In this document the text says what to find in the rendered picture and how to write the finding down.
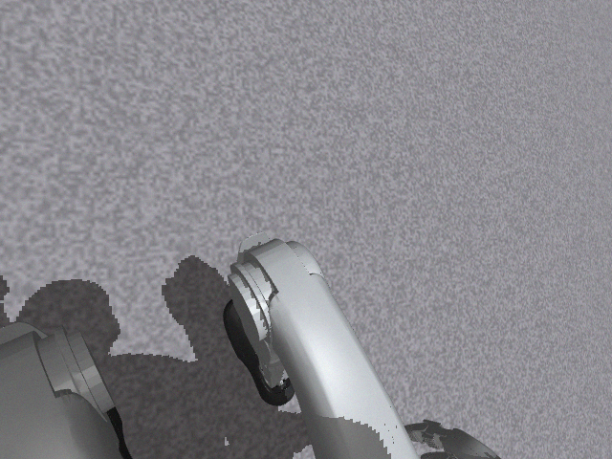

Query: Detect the right robot hand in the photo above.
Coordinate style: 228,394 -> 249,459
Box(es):
404,419 -> 501,459

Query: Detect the left robot foot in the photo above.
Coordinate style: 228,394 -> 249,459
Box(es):
106,407 -> 132,459

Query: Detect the right robot foot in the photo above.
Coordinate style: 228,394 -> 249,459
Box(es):
223,300 -> 295,406

